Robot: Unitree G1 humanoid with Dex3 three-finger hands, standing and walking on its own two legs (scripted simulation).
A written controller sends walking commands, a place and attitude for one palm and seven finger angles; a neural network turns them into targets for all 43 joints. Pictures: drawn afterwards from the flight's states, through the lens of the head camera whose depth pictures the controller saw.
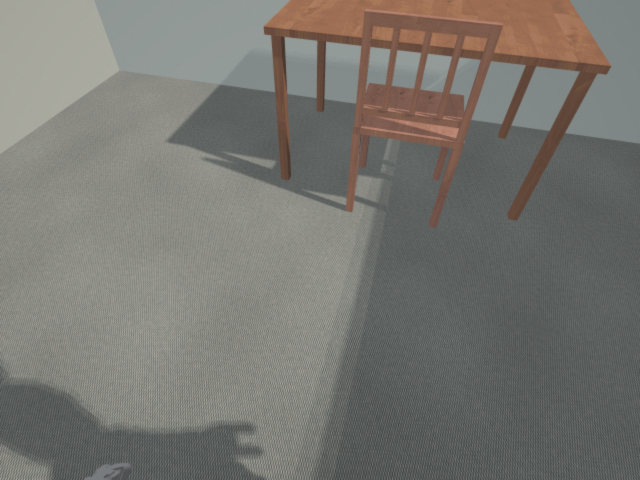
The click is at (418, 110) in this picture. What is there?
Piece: chair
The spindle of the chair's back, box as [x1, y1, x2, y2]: [409, 32, 431, 114]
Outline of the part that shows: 431,32 425,32 409,111 410,114 414,114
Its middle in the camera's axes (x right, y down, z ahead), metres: +0.33 -0.55 +1.31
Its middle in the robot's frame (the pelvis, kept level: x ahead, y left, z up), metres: +1.36 -0.27 -0.10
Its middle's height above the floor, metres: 0.67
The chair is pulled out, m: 0.00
